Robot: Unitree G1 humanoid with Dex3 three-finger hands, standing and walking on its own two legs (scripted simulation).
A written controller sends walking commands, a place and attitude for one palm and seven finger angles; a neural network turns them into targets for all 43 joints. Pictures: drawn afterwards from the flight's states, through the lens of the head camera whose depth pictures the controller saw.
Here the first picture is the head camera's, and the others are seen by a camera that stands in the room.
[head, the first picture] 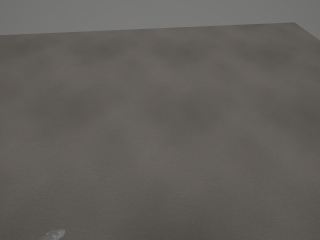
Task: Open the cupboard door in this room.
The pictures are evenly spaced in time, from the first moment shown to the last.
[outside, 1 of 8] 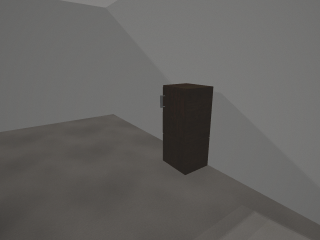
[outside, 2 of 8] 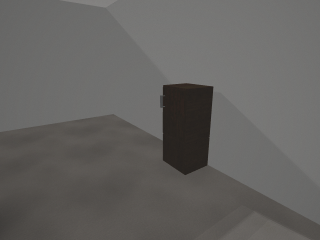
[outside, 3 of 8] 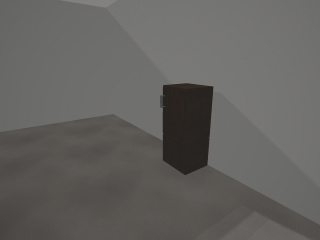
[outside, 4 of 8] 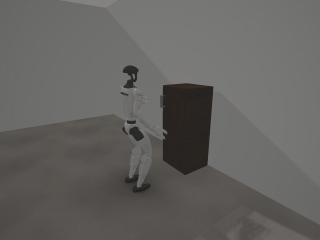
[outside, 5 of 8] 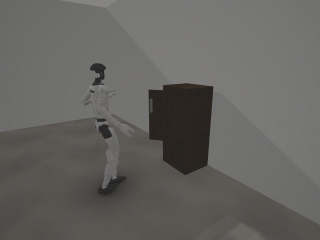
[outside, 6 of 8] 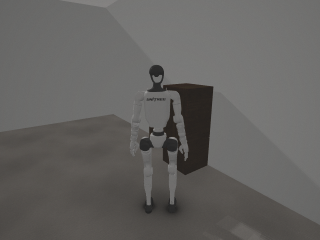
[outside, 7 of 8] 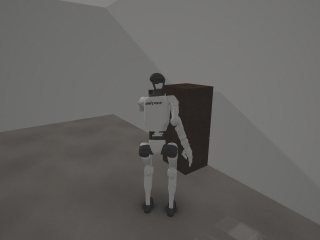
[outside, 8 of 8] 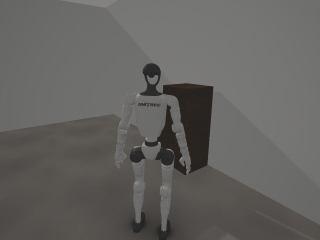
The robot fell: no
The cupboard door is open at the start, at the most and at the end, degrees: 0 85 82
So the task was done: yes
